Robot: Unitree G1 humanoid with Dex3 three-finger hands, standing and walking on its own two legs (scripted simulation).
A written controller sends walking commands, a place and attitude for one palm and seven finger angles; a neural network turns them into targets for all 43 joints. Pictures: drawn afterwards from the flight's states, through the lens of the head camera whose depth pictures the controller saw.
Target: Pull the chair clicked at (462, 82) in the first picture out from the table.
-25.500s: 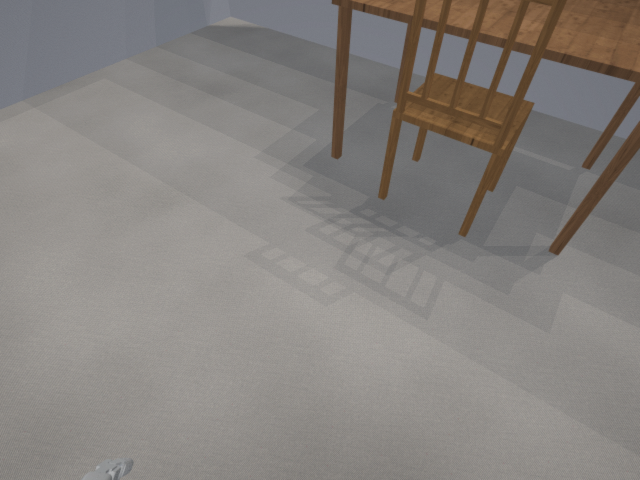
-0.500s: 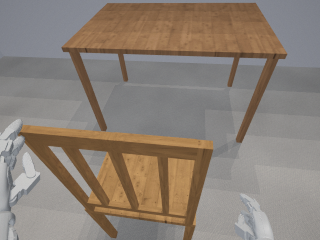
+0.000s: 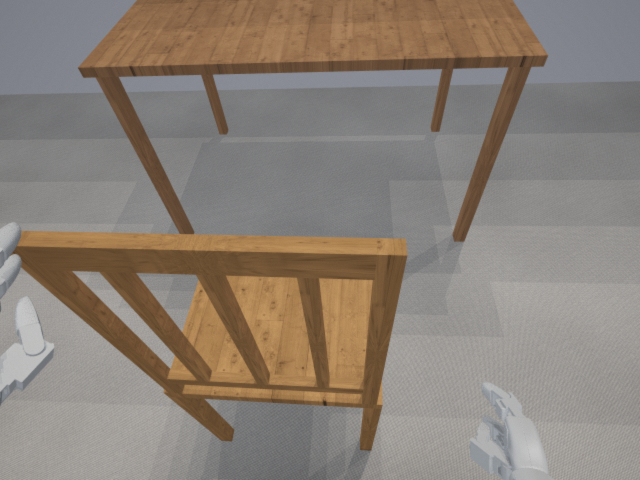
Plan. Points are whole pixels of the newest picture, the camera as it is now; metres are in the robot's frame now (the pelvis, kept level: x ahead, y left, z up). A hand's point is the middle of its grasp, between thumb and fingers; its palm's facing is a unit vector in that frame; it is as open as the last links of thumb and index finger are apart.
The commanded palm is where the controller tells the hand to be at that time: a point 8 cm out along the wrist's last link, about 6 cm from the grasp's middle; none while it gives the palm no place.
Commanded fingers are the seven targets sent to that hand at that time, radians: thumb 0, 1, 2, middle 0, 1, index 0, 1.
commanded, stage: step back with the hand held close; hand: left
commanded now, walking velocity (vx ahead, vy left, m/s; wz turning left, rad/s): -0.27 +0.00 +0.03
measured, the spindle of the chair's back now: (242, 337) +0.31 +0.15 -0.05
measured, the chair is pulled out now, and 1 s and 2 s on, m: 0.62 0.62 0.62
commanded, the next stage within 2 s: stop stepping back and stand still in 1.70 s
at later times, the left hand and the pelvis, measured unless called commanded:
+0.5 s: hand out of the picture +0.15 +0.27 +0.16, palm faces +0.47 -0.75 -0.47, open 7.4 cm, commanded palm +0.09 +0.30 +0.18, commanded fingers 0.00 0.90 0.90 -0.20 -0.30 -0.20 -0.30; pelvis -0.05 +0.00 -0.01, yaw +1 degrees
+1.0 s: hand out of the picture +0.14 +0.26 +0.17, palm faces +0.45 -0.75 -0.49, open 7.4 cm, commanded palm +0.08 +0.30 +0.18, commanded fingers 0.00 0.90 0.90 -0.20 -0.30 -0.20 -0.30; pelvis -0.05 +0.00 -0.02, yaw +1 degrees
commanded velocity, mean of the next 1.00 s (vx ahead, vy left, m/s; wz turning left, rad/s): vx -0.35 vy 0.00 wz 0.02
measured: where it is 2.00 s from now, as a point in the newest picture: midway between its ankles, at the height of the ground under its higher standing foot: outside the picture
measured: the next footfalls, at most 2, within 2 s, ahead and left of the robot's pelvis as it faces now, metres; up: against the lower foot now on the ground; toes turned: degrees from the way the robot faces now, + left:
right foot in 1.54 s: -0.06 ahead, -0.16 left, +0.00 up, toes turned -1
left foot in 1.76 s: -0.10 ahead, +0.12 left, +0.00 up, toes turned +2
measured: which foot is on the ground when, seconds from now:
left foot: down 0.00-1.00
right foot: down 0.00-1.00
